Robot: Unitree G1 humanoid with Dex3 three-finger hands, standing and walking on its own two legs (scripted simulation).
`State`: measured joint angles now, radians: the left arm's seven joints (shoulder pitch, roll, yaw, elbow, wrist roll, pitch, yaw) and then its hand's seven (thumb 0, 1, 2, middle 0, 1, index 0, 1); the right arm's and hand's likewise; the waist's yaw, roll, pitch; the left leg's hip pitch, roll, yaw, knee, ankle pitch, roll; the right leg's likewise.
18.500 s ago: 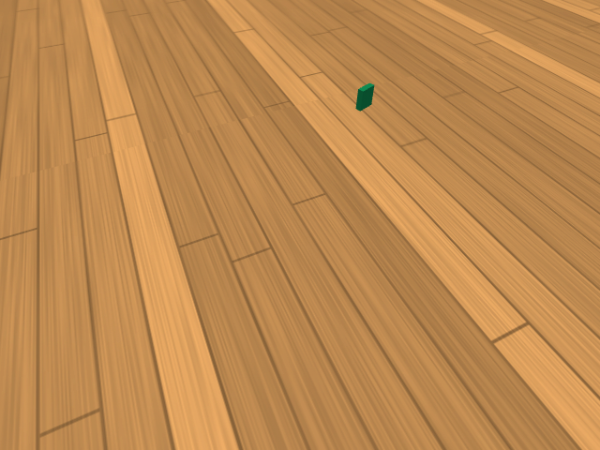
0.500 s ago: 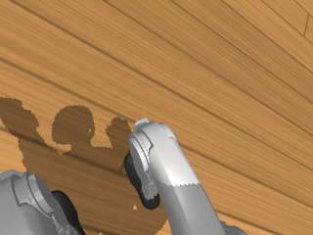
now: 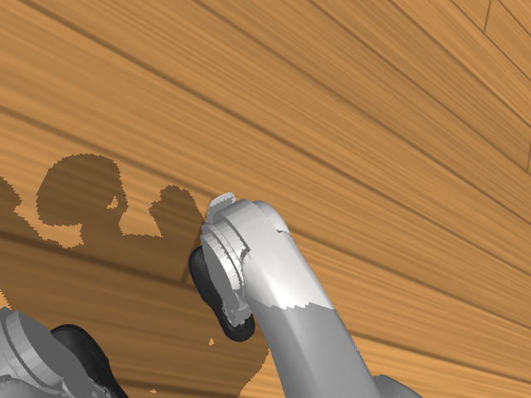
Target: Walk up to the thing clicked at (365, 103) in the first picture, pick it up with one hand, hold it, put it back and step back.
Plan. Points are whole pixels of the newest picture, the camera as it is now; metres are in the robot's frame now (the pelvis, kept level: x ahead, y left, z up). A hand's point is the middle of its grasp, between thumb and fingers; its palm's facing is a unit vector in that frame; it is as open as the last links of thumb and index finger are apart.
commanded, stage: rest palm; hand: left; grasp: from the side
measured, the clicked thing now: out of the picture +0.47 +0.30 -0.27
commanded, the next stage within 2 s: close in 0.60 s
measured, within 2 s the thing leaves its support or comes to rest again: neither
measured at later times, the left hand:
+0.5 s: hand out of the picture +0.48 +0.32 -0.23, palm faces -0.09 -0.40 -0.91, open 11.7 cm
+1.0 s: hand out of the picture +0.47 +0.31 -0.23, palm faces -0.10 -0.42 -0.90, open 10.5 cm
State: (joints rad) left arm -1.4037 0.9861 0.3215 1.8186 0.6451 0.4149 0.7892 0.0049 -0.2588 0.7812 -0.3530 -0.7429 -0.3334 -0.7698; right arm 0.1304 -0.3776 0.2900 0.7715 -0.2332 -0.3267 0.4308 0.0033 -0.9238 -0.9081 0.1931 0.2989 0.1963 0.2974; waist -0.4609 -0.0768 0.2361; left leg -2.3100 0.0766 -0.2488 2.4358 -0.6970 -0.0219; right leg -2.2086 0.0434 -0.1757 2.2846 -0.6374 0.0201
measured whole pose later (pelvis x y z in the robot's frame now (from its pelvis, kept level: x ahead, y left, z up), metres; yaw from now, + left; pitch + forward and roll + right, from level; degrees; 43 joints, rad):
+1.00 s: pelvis +0.00 +0.00 +0.00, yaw -2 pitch +29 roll -14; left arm -1.39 1.02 0.27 1.82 0.61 0.42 0.78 0.00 -0.02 0.62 -0.56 -0.65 -0.56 -0.66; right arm 0.12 -0.39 0.35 0.71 -0.22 -0.33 0.42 0.00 -0.91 -0.90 0.19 0.30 0.20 0.30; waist -0.47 -0.11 0.26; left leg -2.30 0.07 -0.28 2.45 -0.69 -0.02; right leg -2.18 0.05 -0.20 2.27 -0.62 0.03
